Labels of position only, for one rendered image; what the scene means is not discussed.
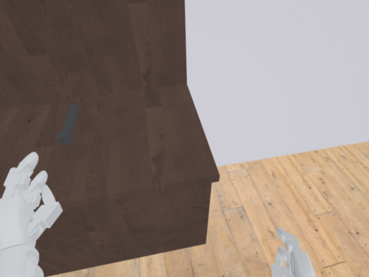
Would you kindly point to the counter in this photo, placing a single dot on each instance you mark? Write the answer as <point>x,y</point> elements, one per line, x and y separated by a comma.
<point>137,178</point>

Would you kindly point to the robot right hand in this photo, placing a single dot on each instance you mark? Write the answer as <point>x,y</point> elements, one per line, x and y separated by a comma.
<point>297,261</point>

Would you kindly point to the robot left hand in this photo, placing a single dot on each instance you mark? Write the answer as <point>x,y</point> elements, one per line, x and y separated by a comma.
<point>20,199</point>

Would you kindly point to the robot left forearm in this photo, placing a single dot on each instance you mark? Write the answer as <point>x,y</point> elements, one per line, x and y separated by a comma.
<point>20,261</point>

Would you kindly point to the tap lever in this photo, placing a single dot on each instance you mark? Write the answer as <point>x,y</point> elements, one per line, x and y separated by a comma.
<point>65,137</point>

